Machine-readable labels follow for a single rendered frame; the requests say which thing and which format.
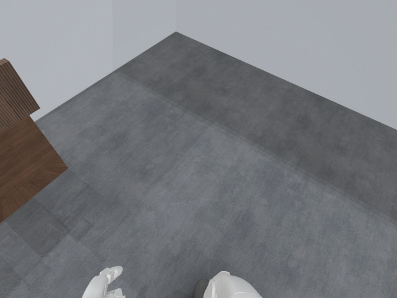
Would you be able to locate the robot right foot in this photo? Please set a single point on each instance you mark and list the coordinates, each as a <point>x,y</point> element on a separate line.
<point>200,288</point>

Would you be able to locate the left robot hand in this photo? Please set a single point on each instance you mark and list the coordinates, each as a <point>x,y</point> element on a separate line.
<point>97,288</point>

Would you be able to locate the drawer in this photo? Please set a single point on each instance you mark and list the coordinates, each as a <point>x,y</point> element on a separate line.
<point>16,102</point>

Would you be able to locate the cabinet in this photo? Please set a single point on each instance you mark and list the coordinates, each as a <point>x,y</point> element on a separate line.
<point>28,163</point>

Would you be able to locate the right robot shin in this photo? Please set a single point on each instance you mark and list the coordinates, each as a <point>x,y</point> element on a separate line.
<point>219,274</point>

